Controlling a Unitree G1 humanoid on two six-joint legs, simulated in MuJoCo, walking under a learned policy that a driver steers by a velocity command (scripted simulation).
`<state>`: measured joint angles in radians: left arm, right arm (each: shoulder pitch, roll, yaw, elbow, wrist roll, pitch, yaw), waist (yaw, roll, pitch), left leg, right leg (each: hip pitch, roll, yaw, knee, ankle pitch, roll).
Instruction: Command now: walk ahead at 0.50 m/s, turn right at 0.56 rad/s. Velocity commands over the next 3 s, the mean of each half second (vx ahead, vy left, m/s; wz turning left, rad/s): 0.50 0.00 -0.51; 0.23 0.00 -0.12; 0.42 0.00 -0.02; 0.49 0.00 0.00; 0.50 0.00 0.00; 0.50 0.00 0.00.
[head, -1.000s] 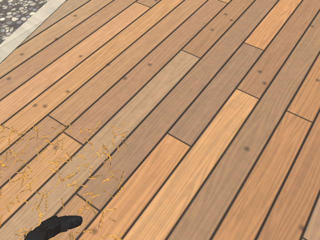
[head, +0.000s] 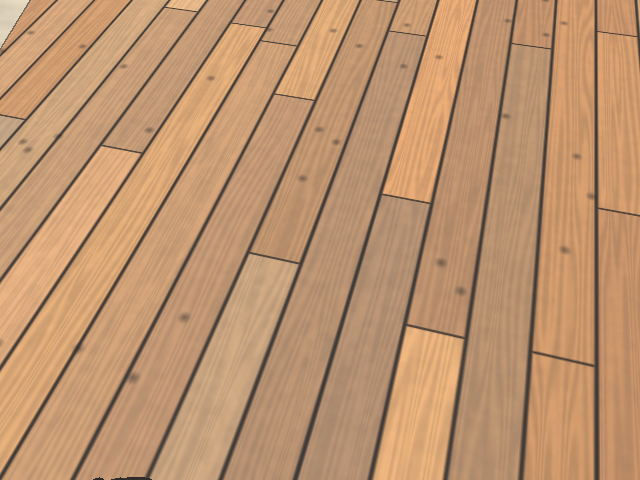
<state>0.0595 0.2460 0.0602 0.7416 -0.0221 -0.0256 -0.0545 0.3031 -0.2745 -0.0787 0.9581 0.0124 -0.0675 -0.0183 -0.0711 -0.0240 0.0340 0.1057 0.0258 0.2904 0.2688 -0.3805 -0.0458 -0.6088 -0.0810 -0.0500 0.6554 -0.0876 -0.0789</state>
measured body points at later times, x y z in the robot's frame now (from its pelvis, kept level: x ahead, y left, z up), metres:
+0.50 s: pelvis +0.29 -0.03 +0.01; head +0.31 -0.05 +0.46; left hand +0.39 +0.24 -0.10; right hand +0.45 -0.32 -0.08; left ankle +0.49 +0.06 -0.70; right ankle +0.16 -0.10 -0.73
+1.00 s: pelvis +0.45 -0.06 +0.01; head +0.45 -0.07 +0.46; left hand +0.64 +0.17 -0.10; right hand +0.48 -0.34 -0.12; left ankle +0.49 +0.05 -0.72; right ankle +0.41 -0.17 -0.73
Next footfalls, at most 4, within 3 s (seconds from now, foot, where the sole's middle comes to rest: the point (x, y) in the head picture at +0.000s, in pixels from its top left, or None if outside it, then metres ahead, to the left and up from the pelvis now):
0.04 right None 0.20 -0.10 -0.76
0.54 left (306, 448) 0.53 0.04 -0.76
0.94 right None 0.45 -0.18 -0.76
1.34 left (312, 355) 0.74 0.01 -0.76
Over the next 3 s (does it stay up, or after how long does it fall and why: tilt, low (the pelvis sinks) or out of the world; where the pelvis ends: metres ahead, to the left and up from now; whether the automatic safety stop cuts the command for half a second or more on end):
stays up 1.45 -0.34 0.00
